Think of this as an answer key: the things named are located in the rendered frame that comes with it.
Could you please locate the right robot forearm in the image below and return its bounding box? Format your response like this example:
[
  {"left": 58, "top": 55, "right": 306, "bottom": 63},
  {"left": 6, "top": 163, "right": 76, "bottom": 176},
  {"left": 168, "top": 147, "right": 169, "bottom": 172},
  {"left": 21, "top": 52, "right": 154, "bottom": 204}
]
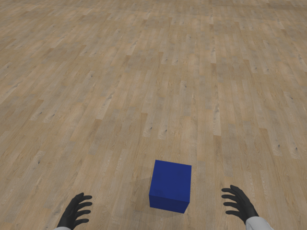
[{"left": 246, "top": 217, "right": 275, "bottom": 230}]

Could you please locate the right robot hand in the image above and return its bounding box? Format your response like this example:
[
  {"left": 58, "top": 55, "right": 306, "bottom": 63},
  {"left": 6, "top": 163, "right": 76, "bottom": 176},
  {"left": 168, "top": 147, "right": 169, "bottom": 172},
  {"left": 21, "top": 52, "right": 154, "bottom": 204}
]
[{"left": 221, "top": 185, "right": 259, "bottom": 225}]

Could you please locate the left robot hand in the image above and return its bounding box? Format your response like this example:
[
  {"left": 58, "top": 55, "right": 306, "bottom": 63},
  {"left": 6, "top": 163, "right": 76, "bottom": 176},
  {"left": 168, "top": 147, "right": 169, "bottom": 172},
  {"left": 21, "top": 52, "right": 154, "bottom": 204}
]
[{"left": 57, "top": 193, "right": 92, "bottom": 230}]

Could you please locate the carton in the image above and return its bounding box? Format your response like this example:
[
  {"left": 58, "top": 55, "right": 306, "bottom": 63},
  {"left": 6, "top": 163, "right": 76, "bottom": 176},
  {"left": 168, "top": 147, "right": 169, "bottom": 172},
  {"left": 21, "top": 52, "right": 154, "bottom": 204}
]
[{"left": 149, "top": 160, "right": 191, "bottom": 213}]

